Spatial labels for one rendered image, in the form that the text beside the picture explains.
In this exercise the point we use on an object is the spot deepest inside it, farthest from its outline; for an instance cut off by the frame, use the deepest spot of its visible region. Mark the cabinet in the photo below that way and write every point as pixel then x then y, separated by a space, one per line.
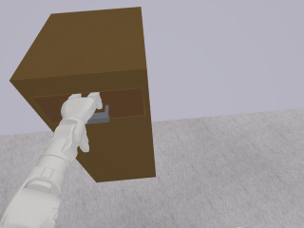
pixel 87 51

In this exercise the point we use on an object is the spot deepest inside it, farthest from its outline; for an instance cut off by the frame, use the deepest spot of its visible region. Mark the left robot upper arm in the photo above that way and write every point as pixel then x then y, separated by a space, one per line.
pixel 32 209

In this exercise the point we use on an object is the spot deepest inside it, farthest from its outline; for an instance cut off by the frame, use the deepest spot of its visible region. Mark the robot left forearm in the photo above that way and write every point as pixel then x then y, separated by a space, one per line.
pixel 48 174

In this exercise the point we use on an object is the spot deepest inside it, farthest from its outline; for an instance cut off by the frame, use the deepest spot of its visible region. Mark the handle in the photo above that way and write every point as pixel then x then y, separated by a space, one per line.
pixel 100 117

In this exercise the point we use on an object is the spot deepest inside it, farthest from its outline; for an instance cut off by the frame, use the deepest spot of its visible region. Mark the drawer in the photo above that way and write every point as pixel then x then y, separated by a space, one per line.
pixel 125 102

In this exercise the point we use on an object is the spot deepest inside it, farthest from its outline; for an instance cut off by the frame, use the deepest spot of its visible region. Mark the left robot hand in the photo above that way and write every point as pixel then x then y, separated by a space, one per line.
pixel 82 108

